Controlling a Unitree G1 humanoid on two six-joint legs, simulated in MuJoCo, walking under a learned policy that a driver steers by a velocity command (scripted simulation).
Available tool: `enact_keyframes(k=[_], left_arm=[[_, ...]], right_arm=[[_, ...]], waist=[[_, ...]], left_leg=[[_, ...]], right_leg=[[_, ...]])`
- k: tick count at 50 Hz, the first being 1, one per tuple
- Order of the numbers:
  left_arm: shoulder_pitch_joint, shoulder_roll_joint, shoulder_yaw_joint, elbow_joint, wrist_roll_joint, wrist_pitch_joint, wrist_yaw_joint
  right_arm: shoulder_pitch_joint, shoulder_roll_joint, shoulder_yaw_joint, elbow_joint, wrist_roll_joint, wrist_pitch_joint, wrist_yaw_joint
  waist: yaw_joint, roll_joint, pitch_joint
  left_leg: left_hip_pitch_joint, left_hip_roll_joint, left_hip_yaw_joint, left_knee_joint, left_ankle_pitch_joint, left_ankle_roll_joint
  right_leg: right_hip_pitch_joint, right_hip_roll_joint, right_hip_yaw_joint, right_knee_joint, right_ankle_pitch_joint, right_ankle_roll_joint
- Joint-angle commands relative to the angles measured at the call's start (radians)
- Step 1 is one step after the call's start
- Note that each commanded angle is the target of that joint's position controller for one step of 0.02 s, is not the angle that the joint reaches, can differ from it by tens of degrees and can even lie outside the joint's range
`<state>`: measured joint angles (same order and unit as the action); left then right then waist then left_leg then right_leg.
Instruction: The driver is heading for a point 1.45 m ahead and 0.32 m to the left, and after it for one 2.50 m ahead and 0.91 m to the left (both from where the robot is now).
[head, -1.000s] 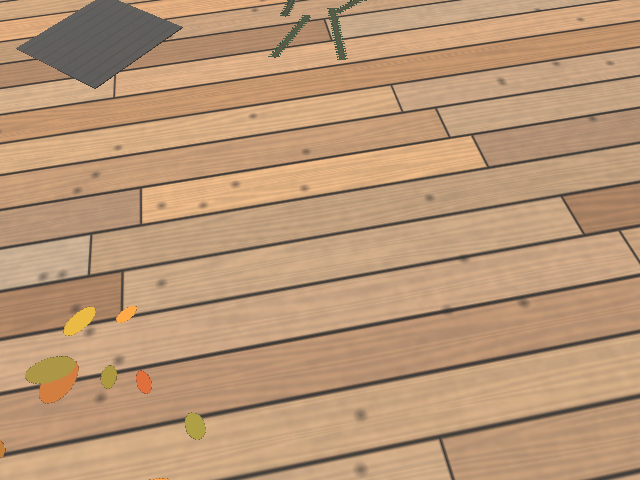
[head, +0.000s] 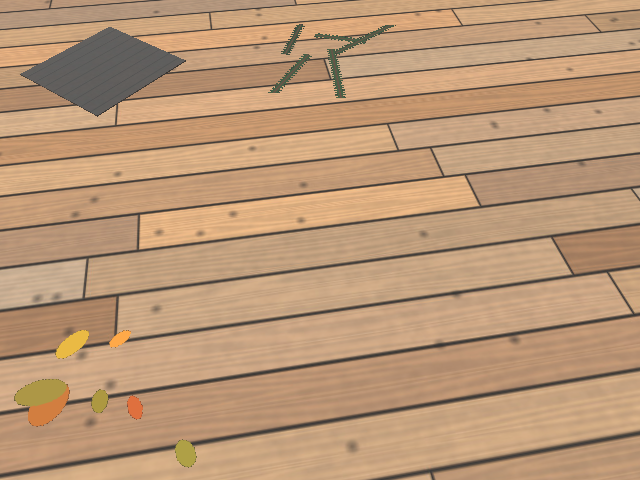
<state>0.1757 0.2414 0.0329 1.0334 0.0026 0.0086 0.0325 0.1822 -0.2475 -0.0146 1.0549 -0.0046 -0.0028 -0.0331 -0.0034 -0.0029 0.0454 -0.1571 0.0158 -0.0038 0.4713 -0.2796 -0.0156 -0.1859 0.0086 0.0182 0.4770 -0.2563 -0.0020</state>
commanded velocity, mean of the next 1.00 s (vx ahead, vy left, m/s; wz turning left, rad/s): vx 0.28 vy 0.00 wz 0.00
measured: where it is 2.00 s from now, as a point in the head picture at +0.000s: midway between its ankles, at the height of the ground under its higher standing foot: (313, 354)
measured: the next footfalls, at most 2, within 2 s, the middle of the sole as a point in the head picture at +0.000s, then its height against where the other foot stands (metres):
right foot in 0.90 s outside the picture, level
left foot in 1.44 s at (261, 401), level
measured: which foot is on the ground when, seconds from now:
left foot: down 0.00-0.90, up 0.92-1.00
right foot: down 0.00-0.52, up 0.54-0.88, down 0.90-1.00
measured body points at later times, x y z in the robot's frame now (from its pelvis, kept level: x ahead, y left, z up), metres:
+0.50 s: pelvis +0.05 +0.02 -0.01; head +0.05 +0.03 +0.44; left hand +0.04 +0.28 -0.17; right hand +0.07 -0.24 -0.16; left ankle -0.01 +0.13 -0.74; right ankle +0.00 -0.12 -0.74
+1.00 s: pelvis +0.29 -0.02 -0.01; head +0.32 -0.02 +0.43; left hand +0.45 +0.24 -0.13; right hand +0.27 -0.27 -0.16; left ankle +0.11 +0.12 -0.63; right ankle +0.38 -0.10 -0.74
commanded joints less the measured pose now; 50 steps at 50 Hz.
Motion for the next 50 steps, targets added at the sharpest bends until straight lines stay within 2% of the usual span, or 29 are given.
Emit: enact_keyframes(k=[1, 10, 11, 13, 16, 19, 21, 23, 24, 25, 26, 27, 28, 29, 30, 31, 33, 34, 36, 38, 40, 42, 44, 45, 46, 47, 48, 49, 50], left_arm=[[0.007, 0.112, 0.018, -0.020, 0.000, -0.008, 0.004], [0.022, 0.099, 0.011, 0.016, -0.002, -0.008, 0.005], [0.039, 0.090, 0.008, 0.027, -0.002, -0.007, 0.006], [0.048, 0.110, 0.017, 0.029, -0.014, -0.004, 0.010], [0.058, 0.107, 0.018, 0.015, -0.021, -0.034, 0.005], [0.125, 0.117, 0.025, 0.024, -0.031, -0.070, -0.010], [0.167, 0.147, 0.034, 0.030, -0.034, -0.082, -0.018], [0.148, 0.165, 0.037, 0.012, -0.034, -0.087, -0.021], [0.094, 0.166, 0.037, -0.010, -0.037, -0.089, -0.022], [-0.003, 0.147, 0.032, -0.049, -0.040, -0.094, -0.025], [-0.088, 0.096, 0.020, -0.098, -0.037, -0.110, -0.030], [-0.102, 0.082, 0.017, -0.126, -0.019, -0.138, -0.036], [-0.088, 0.094, 0.020, -0.119, -0.023, -0.150, -0.043], [-0.091, 0.080, 0.017, -0.124, -0.045, -0.152, -0.051], [-0.112, 0.066, 0.012, -0.138, -0.056, -0.151, -0.056], [-0.135, 0.058, 0.011, -0.153, -0.052, -0.149, -0.058], [-0.149, 0.041, 0.008, -0.176, -0.037, -0.140, -0.065], [-0.166, 0.023, 0.001, -0.189, -0.032, -0.136, -0.072], [-0.242, -0.008, -0.017, -0.226, -0.021, -0.127, -0.078], [-0.298, 0.017, -0.013, -0.261, -0.026, -0.116, -0.075], [-0.309, 0.063, -0.001, -0.281, -0.034, -0.111, -0.072], [-0.243, 0.113, 0.024, -0.273, -0.034, -0.112, -0.070], [0.026, 0.175, 0.064, -0.191, -0.042, -0.101, -0.061], [0.192, 0.233, 0.081, -0.154, -0.030, -0.093, -0.052], [0.262, 0.290, 0.087, -0.124, -0.009, -0.095, -0.064], [0.225, 0.193, 0.062, -0.122, -0.015, -0.099, -0.068], [0.117, 0.154, 0.050, -0.135, -0.019, -0.107, -0.066], [0.021, 0.131, 0.041, -0.156, -0.015, -0.117, -0.068], [-0.030, 0.108, 0.034, -0.161, -0.003, -0.124, -0.072]], right_arm=[[0.019, -0.112, -0.017, -0.022, 0.000, -0.007, -0.005], [0.053, -0.099, -0.011, -0.002, 0.001, -0.008, -0.008], [0.074, -0.090, -0.009, 0.009, 0.002, -0.006, -0.009], [0.075, -0.106, -0.016, 0.005, 0.013, -0.004, -0.014], [0.079, -0.094, -0.017, -0.018, 0.020, -0.031, -0.010], [0.077, -0.068, -0.015, -0.035, 0.025, -0.070, 0.008], [0.060, -0.037, -0.010, -0.057, 0.029, -0.092, 0.020], [0.081, -0.033, -0.010, -0.061, 0.032, -0.107, 0.028], [0.138, -0.030, -0.010, -0.044, 0.033, -0.113, 0.032], [0.249, -0.049, -0.018, -0.004, 0.033, -0.117, 0.035], [0.394, -0.136, -0.048, 0.054, 0.037, -0.121, 0.035], [0.533, -0.226, -0.077, 0.088, 0.034, -0.115, 0.040], [0.507, -0.153, -0.052, 0.073, 0.014, -0.113, 0.043], [0.463, -0.109, -0.039, 0.058, 0.001, -0.114, 0.044], [0.433, -0.097, -0.032, 0.044, 0.001, -0.111, 0.046], [0.405, -0.082, -0.022, 0.039, 0.008, -0.103, 0.046], [0.366, -0.037, -0.004, 0.023, 0.006, -0.086, 0.037], [0.324, -0.039, -0.001, 0.001, 0.004, -0.081, 0.028], [0.273, -0.081, -0.006, -0.033, 0.002, -0.082, 0.008], [0.321, -0.145, -0.025, -0.022, 0.014, -0.095, -0.001], [0.337, -0.146, -0.035, -0.011, 0.028, -0.097, -0.001], [0.334, -0.157, -0.045, -0.012, 0.019, -0.087, 0.001], [0.313, -0.151, -0.047, -0.028, 0.000, -0.062, 0.006], [0.322, -0.113, -0.032, -0.055, -0.016, -0.060, 0.009], [0.481, 0.072, 0.013, -0.058, -0.004, -0.080, 0.026], [0.395, -0.030, -0.009, -0.056, 0.025, -0.111, 0.035], [0.267, -0.096, -0.029, -0.105, 0.056, -0.127, 0.037], [0.200, -0.109, -0.031, -0.124, 0.054, -0.134, 0.029], [0.175, -0.109, -0.042, -0.126, 0.041, -0.129, 0.021]], waist=[[0.000, 0.006, -0.020], [0.001, 0.002, -0.013], [0.001, 0.001, -0.035], [0.005, -0.001, 0.013], [0.007, -0.014, 0.107], [0.026, -0.049, 0.085], [0.028, -0.127, 0.070], [0.000, -0.152, 0.073], [-0.040, -0.151, 0.078], [-0.101, -0.105, 0.069], [-0.146, 0.091, 0.034], [-0.181, 0.311, -0.024], [-0.144, 0.232, -0.016], [-0.111, 0.143, 0.025], [-0.095, 0.095, 0.042], [-0.078, 0.050, 0.070], [-0.047, 0.068, 0.078], [-0.035, 0.076, 0.088], [-0.034, 0.082, 0.098], [-0.036, 0.118, 0.097], [-0.016, 0.121, 0.101], [0.033, 0.142, 0.022], [0.162, 0.155, -0.144], [0.204, 0.055, -0.265], [0.100, -0.274, -0.462], [0.134, -0.204, -0.390], [0.105, -0.159, -0.190], [0.070, -0.039, -0.118], [0.034, -0.008, -0.073]], left_leg=[[-0.041, 0.020, -0.016, -0.079, 0.147, 0.016], [-0.051, 0.014, -0.013, -0.080, 0.134, 0.017], [-0.044, 0.002, -0.001, -0.080, 0.036, 0.020], [-0.108, -0.018, 0.006, -0.053, -0.284, 0.050], [-0.204, 0.013, -0.049, -0.035, -0.418, 0.093], [-0.256, 0.009, -0.046, 0.049, -0.334, 0.102], [-0.290, -0.023, 0.011, 0.153, -0.220, 0.098], [-0.240, -0.027, 0.025, 0.163, -0.165, 0.120], [-0.160, -0.024, 0.019, 0.099, -0.145, 0.134], [-0.013, -0.013, -0.016, 0.013, -0.088, 0.144], [0.210, 0.079, -0.205, -0.074, 0.049, 0.181], [0.472, 0.261, -0.499, -0.161, 0.268, 0.256], [0.494, 0.342, -0.580, -0.158, 0.395, 0.288], [0.490, 0.343, -0.529, -0.142, 0.436, 0.289], [0.494, 0.333, -0.457, -0.159, 0.447, 0.284], [0.465, 0.320, -0.384, -0.192, 0.463, 0.260], [0.336, 0.248, -0.255, -0.269, 0.460, 0.209], [0.232, 0.207, -0.194, -0.310, 0.442, 0.195], [0.014, 0.130, -0.079, -0.377, 0.381, 0.175], [-0.006, 0.160, -0.084, -0.440, 0.372, 0.182], [0.102, 0.192, -0.074, -0.408, 0.465, 0.167], [0.220, 0.217, -0.060, -0.267, 0.781, 0.138], [0.188, 0.178, -0.018, 0.080, 0.985, 0.098], [-0.049, 0.131, -0.008, 0.386, 0.682, 0.078], [-0.373, -0.079, -0.048, 0.780, -0.183, 0.025], [-0.476, -0.056, -0.162, 0.919, -0.269, 0.052], [-0.562, -0.005, -0.124, 0.948, -0.197, 0.071], [-0.515, 0.055, -0.108, 0.898, -0.093, 0.081], [-0.461, 0.092, -0.092, 0.840, -0.037, 0.081]], right_leg=[[0.017, -0.034, 0.031, -0.072, 0.167, -0.017], [0.007, -0.031, 0.025, -0.075, 0.152, -0.016], [0.014, -0.020, 0.014, -0.077, 0.049, -0.019], [-0.052, -0.001, 0.009, -0.062, -0.316, -0.047], [-0.138, -0.048, 0.086, -0.076, -0.472, -0.096], [-0.070, -0.114, 0.200, -0.104, -0.471, -0.148], [-0.013, -0.204, 0.354, -0.188, -0.488, -0.205], [-0.042, -0.255, 0.432, -0.216, -0.413, -0.234], [-0.094, -0.241, 0.393, -0.171, -0.310, -0.220], [-0.188, -0.181, 0.276, -0.067, -0.126, -0.175], [-0.367, -0.041, 0.059, 0.207, 0.089, -0.091], [-0.626, 0.054, -0.065, 0.540, -0.012, -0.022], [-0.758, 0.029, 0.006, 0.704, -0.293, -0.030], [-0.838, -0.016, 0.043, 0.829, -0.284, -0.052], [-0.911, -0.048, 0.030, 0.877, -0.234, -0.064], [-0.940, -0.083, 0.020, 0.841, -0.177, -0.068], [-0.826, -0.109, -0.025, 0.716, -0.077, -0.055], [-0.732, -0.100, -0.053, 0.607, 0.001, -0.038], [-0.465, -0.059, -0.096, 0.332, 0.196, -0.010], [-0.331, -0.025, -0.101, 0.202, 0.272, -0.011], [-0.322, -0.016, -0.078, 0.102, 0.287, -0.040], [-0.230, 0.018, -0.083, 0.073, 0.258, -0.074], [0.083, 0.044, -0.097, 0.079, 0.217, -0.125], [0.388, -0.132, 0.110, 0.116, 0.169, -0.182], [0.658, -0.403, 0.657, -0.053, -0.101, -0.375], [0.573, -0.372, 0.794, -0.210, -0.222, -0.345], [0.401, -0.349, 0.628, -0.230, -0.190, -0.296], [0.224, -0.317, 0.493, -0.256, -0.079, -0.270], [0.087, -0.280, 0.385, -0.278, 0.030, -0.252]])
